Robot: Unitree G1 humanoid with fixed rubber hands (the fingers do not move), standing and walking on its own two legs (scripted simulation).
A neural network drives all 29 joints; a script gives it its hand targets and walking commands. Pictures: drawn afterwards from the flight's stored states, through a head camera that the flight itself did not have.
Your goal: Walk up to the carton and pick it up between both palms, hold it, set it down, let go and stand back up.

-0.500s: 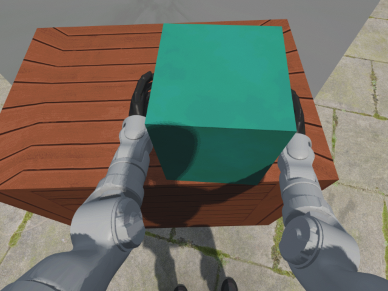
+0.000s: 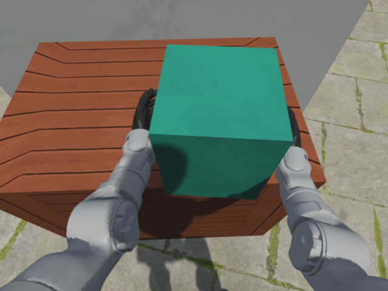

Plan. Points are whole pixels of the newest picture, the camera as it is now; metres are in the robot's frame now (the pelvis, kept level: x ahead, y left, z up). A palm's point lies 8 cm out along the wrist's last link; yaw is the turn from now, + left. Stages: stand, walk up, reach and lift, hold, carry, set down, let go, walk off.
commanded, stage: reach and lift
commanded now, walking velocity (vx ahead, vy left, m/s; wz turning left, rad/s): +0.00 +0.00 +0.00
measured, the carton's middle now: (215, 128) +0.45 -0.04 +0.02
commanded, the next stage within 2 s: none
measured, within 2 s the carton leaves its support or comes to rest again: leaves its support in 0.12 s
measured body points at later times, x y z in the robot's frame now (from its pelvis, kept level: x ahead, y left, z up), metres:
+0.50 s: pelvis -0.02 -0.01 +0.00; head -0.02 -0.01 +0.45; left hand +0.43 +0.13 +0.13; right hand +0.41 -0.18 +0.13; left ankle -0.03 +0.11 -0.74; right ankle +0.00 -0.11 -0.74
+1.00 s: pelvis -0.02 -0.01 +0.01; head -0.02 +0.00 +0.46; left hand +0.41 +0.14 +0.14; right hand +0.38 -0.18 +0.11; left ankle -0.03 +0.11 -0.74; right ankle +0.00 -0.11 -0.74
